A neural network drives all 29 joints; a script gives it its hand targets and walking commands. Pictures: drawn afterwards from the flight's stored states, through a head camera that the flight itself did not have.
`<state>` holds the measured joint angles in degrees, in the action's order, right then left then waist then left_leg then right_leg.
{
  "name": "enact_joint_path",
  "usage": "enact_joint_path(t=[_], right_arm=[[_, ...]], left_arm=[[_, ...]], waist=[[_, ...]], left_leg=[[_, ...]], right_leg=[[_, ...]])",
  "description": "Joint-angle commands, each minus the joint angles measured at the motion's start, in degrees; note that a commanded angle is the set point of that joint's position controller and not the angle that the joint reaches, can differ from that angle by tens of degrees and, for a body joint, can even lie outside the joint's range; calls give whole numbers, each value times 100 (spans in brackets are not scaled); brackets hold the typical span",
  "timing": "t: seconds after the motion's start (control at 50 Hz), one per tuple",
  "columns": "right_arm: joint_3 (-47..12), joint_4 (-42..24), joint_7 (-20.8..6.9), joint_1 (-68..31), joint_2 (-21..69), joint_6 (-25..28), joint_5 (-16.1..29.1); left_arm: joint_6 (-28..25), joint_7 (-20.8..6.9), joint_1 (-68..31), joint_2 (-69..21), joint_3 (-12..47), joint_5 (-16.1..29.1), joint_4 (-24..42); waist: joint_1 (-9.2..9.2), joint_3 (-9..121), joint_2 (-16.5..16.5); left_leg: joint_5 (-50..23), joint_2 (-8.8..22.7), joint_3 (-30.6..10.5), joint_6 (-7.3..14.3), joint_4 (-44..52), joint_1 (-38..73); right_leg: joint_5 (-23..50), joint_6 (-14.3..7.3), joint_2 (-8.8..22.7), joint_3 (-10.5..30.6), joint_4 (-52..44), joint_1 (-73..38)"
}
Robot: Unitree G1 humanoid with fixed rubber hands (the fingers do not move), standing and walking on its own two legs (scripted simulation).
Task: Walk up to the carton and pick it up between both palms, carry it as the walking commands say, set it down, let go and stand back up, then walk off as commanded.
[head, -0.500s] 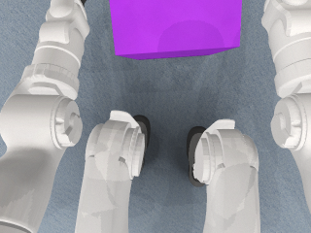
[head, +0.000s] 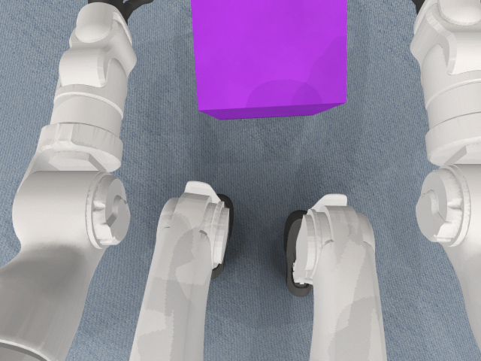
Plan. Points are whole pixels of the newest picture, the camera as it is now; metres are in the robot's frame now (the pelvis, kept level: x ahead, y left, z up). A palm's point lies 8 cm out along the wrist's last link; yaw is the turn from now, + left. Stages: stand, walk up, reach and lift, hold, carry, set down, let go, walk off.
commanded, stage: set down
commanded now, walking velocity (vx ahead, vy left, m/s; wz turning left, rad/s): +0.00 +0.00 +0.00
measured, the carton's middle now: (266, 56) +0.54 +0.02 -0.29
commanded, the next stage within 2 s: let go in 0.92 s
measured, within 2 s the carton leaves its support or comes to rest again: neither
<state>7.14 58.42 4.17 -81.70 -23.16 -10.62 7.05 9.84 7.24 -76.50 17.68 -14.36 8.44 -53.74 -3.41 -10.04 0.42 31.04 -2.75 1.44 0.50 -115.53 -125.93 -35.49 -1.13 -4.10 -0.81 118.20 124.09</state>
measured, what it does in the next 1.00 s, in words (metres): rises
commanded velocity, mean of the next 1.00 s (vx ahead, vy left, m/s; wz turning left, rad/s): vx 0.00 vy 0.00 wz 0.00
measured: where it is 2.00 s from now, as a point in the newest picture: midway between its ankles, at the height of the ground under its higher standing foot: (255, 258)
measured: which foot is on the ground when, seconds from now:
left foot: down 0.00-1.00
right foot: down 0.00-1.00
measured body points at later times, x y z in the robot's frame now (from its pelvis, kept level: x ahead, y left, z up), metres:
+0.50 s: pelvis +0.01 +0.00 +0.13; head +0.34 +0.00 +0.44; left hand +0.55 +0.22 +0.03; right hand +0.59 -0.18 +0.03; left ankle +0.11 +0.11 -0.38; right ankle +0.09 -0.10 -0.38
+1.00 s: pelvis +0.04 +0.00 +0.26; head +0.35 +0.01 +0.58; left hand +0.55 +0.22 +0.14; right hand +0.59 -0.18 +0.15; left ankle +0.11 +0.11 -0.38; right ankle +0.09 -0.10 -0.38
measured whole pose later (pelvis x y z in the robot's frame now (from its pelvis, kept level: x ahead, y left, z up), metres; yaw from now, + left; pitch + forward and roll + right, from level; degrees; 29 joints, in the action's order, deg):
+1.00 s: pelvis +0.04 +0.00 +0.26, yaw -1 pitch +45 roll +0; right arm 19.2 57.3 -3.1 -70.1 -18.0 -8.5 -5.3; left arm 8.8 1.3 -63.5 10.3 -23.6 -4.6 -48.5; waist -3.5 1.3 1.0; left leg 14.4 -2.6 -1.3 0.5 -54.7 -84.9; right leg -17.2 -0.6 -3.9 2.2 56.4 83.6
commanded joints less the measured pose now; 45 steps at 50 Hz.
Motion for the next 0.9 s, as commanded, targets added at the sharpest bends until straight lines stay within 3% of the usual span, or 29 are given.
enact_joint_path(t=[0.0, 0.28, 0.54, 0.76, 0.88], right_arm=[[226, -630, -57, -1497, -662, 53, -161], [404, -864, -224, -1218, -624, -45, -363], [562, -1064, -425, -842, -606, -47, -404], [829, -902, -623, -411, -418, 122, -650], [1129, -511, -757, -202, -104, 267, -1066]], left_arm=[[-37, -43, -1371, 616, -119, -107, 706], [125, -137, -922, 530, -354, -328, 1051], [175, -273, -475, 491, -384, -384, 1399], [-3, -452, -60, 223, -563, -658, 1325], [-158, -579, 129, -215, -831, -1109, 926]], waist=[[-55, 6837, 200], [-108, 7390, 384], [-91, 7564, 328], [-93, 6951, 255], [-55, 5823, 241]], left_leg=[[-2004, -26, 41, -143, 1100, 3978], [-2379, -102, 66, -173, 2510, 4666], [-2938, -67, -13, -216, 4042, 5958], [-3374, 0, -163, -191, 5603, 7156], [-3071, 73, -215, -289, 6144, 6999]], right_leg=[[1769, 75, 25, 61, -1444, -3040], [2319, 127, -35, 51, -2781, -4194], [2898, 134, -35, 129, -4350, -5432], [3216, 171, 38, 236, -5928, -6305], [3010, 191, 111, 272, -6455, -6097]])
